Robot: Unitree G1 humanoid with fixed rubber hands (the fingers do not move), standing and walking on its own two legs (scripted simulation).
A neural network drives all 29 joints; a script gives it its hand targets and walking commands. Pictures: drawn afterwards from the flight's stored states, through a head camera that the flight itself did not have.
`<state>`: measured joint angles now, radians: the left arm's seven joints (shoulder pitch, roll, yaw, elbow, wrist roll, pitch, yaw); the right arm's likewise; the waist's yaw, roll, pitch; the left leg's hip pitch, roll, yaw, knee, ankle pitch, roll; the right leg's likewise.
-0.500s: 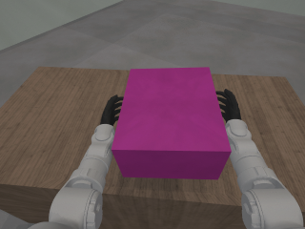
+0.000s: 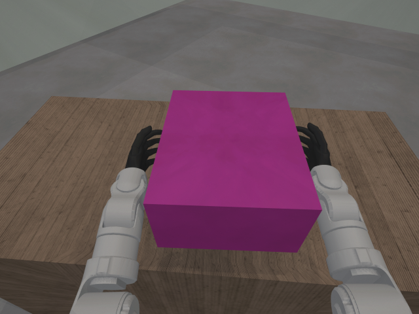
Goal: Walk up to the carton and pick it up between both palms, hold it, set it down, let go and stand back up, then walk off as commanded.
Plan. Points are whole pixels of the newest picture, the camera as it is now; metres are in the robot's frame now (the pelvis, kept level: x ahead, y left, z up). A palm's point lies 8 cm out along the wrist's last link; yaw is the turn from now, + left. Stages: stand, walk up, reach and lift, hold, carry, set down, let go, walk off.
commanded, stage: reach and lift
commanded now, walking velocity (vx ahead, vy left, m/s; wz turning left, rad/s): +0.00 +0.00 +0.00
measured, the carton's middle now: (227, 161) +0.38 -0.02 +0.10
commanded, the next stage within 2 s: hold in 1.10 s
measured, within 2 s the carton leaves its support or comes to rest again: neither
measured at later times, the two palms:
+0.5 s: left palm (137, 163) +0.34 +0.15 +0.14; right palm (326, 166) +0.33 -0.20 +0.13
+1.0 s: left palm (128, 156) +0.35 +0.16 +0.15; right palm (319, 157) +0.35 -0.19 +0.14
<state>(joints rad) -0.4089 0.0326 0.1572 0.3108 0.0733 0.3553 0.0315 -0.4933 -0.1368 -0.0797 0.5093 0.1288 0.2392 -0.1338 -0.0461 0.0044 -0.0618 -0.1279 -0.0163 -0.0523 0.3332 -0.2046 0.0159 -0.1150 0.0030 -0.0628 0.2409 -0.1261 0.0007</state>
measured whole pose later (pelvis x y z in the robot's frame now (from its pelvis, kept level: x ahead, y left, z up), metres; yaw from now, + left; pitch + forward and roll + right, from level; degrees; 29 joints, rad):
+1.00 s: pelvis -0.01 +0.00 +0.00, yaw +0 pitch -2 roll -1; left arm -0.46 0.03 0.20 0.13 0.12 0.59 -0.03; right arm -0.52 -0.12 -0.11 0.40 0.15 0.38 -0.14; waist -0.05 -0.02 -0.03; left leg -0.10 -0.02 -0.05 0.33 -0.19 0.02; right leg -0.09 0.00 -0.05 0.25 -0.13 0.00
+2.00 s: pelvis -0.02 +0.00 +0.00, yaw -1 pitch -3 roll -1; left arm -0.50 0.01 0.24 0.08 0.15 0.70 -0.04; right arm -0.58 -0.15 -0.09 0.40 0.19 0.47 -0.15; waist -0.04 -0.01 -0.05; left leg -0.09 -0.02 -0.04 0.33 -0.19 0.02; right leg -0.08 0.01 -0.03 0.25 -0.11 0.00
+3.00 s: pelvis -0.02 +0.00 +0.00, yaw +0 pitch -3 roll -1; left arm -0.53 0.03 0.25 0.12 0.14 0.71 -0.05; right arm -0.60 -0.14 -0.10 0.40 0.18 0.48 -0.15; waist -0.04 -0.01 -0.06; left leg -0.09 -0.02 -0.04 0.34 -0.19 0.02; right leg -0.08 0.01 -0.03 0.25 -0.12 0.00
